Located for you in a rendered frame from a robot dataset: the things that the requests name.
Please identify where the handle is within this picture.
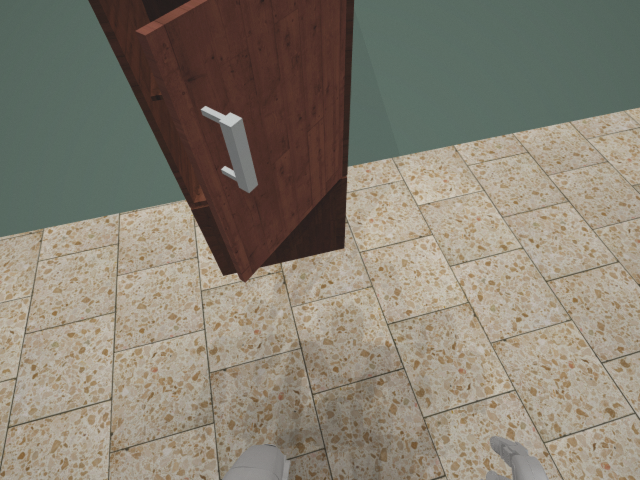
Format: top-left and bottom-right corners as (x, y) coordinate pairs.
(201, 106), (258, 193)

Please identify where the cupboard door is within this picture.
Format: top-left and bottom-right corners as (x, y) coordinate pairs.
(135, 0), (347, 283)

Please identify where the right robot hand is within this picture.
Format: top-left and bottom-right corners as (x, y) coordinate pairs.
(480, 436), (549, 480)

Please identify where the robot left thigh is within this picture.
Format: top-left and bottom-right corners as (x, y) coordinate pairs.
(222, 445), (291, 480)

